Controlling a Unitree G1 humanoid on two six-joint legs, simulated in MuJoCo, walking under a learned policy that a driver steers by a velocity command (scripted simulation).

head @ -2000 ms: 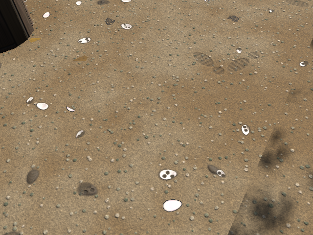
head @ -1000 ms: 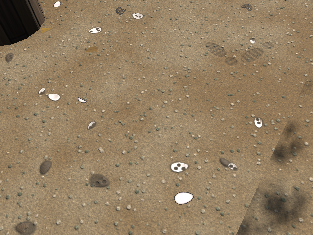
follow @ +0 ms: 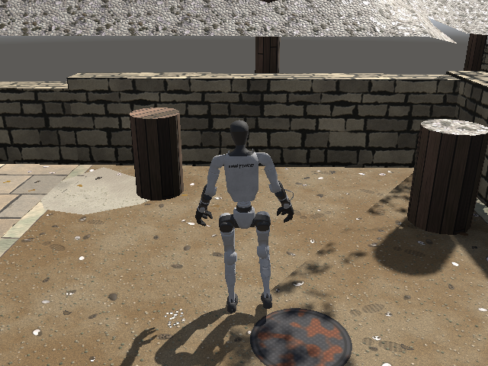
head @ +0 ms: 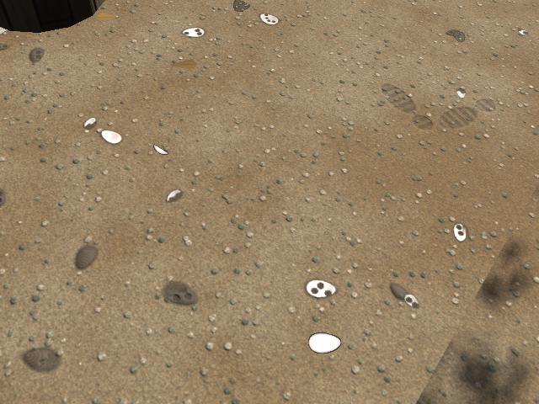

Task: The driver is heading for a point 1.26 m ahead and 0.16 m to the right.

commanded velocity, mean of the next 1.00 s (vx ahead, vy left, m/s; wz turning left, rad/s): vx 0.27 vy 0.00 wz -0.21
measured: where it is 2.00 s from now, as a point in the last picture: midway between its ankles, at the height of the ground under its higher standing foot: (322, 256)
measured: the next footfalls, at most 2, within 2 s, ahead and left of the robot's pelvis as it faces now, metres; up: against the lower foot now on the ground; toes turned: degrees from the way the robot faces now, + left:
right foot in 0.36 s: +0.05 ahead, -0.13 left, +0.00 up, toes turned +4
left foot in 0.74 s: +0.28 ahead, +0.12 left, +0.00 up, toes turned -11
